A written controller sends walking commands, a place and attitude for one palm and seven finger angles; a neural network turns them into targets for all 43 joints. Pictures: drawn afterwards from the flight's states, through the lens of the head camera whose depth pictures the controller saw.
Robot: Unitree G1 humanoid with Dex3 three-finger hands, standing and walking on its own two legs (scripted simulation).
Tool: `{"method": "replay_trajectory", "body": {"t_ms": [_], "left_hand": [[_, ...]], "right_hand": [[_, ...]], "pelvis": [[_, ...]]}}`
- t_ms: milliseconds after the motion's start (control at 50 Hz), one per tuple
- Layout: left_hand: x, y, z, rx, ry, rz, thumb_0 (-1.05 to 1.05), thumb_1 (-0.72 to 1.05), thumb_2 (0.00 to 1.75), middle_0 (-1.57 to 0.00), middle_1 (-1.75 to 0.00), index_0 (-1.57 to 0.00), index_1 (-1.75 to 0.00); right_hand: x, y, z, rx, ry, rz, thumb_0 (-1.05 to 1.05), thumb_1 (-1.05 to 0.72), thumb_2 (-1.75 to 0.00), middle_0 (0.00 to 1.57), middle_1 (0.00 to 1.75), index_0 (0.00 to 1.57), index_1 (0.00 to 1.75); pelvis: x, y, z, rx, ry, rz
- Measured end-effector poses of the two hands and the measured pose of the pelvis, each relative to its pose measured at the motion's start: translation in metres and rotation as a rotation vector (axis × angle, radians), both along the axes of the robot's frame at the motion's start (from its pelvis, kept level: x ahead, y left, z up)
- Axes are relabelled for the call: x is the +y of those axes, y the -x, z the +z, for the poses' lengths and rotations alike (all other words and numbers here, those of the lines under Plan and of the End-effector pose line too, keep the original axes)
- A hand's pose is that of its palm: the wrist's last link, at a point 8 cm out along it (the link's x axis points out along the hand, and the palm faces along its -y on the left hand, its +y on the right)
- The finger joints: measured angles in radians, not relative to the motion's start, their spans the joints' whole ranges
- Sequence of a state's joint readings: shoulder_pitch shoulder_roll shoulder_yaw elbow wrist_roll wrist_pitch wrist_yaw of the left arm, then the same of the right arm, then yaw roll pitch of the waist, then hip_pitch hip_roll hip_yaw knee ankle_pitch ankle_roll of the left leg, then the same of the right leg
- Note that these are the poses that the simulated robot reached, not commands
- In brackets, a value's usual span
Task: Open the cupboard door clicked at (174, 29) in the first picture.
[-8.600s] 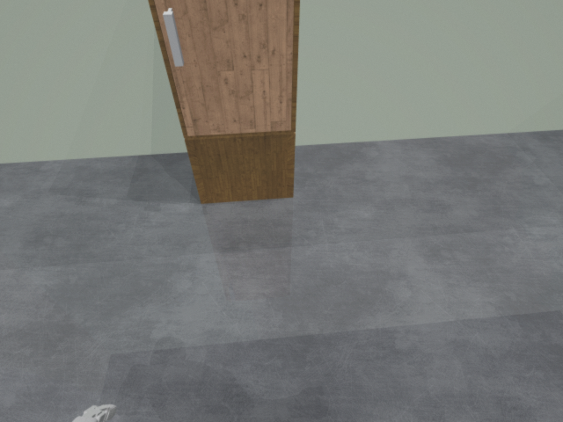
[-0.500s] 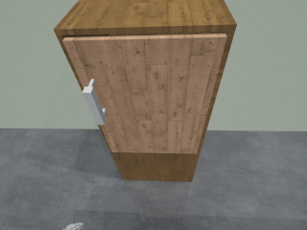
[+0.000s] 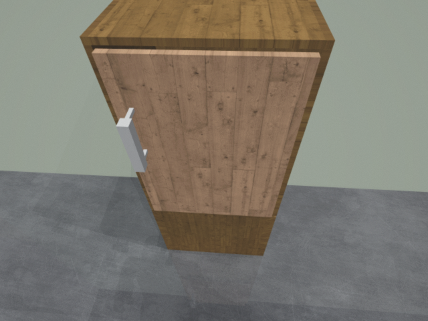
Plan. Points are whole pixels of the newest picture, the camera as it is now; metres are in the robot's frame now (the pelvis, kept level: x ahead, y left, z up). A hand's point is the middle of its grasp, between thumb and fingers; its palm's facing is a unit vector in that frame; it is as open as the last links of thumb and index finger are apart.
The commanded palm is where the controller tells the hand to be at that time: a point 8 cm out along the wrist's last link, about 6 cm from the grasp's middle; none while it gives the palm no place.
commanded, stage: look again from close up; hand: left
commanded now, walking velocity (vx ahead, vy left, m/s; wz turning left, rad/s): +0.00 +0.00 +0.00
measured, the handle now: (136, 140) +0.49 +0.22 +0.04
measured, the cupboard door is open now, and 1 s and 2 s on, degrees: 0 0 0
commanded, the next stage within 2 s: raise the hand with hooked fingers in 0.44 s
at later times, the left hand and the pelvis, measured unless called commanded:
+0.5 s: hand out of the picture +0.04 +0.22 -0.17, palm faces +0.00 -0.97 -0.25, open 7.4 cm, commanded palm none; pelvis -0.01 +0.02 +0.00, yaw +0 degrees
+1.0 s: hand out of the picture +0.13 +0.24 -0.06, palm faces +0.04 -1.00 +0.02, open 8.8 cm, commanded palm +0.12 +0.29 -0.04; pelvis -0.05 +0.04 -0.09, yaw +2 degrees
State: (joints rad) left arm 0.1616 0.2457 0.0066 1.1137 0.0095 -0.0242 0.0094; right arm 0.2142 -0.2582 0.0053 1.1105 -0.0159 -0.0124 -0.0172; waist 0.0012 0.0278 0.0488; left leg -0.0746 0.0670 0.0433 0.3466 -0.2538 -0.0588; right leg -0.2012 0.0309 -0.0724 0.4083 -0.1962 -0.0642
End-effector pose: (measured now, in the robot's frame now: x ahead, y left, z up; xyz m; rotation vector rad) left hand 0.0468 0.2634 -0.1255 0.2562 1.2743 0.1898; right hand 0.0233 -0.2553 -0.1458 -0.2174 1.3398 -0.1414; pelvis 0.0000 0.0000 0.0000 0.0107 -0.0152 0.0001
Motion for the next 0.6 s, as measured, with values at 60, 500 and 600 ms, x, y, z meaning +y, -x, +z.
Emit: {"method": "replay_trajectory", "body": {"t_ms": [60,500,600], "left_hand": [[0.0,0.002,-0.001,0.001,0.006,0.001,0.01,0.91,0.9,-0.2,-0.3,-0.2,-0.3],[0.003,0.01,-0.008,0.009,0.04,0.002,0.01,0.91,0.9,-0.2,-0.3,-0.2,-0.3],[0.006,-0.009,0.009,-0.182,0.051,0.091,0.01,0.91,0.9,-0.2,-0.3,-0.2,-0.3]], "right_hand": [[0.004,0.003,0.0,0.003,-0.003,-0.003,0.01,-0.91,-0.9,0.2,0.3,0.2,0.3],[0.034,0.025,-0.001,0.034,-0.03,-0.03,0.01,-0.91,-0.9,0.2,0.3,0.21,0.3],[0.035,0.015,0.002,-0.067,-0.011,-0.039,0.01,-0.91,-0.9,0.2,0.3,0.21,0.3]], "pelvis": [[0.002,0.001,0.0,-0.002,0.0,0.0],[0.016,0.005,0.0,-0.004,-0.001,-0.004],[0.021,0.009,-0.002,-0.003,0.004,-0.007]]}}
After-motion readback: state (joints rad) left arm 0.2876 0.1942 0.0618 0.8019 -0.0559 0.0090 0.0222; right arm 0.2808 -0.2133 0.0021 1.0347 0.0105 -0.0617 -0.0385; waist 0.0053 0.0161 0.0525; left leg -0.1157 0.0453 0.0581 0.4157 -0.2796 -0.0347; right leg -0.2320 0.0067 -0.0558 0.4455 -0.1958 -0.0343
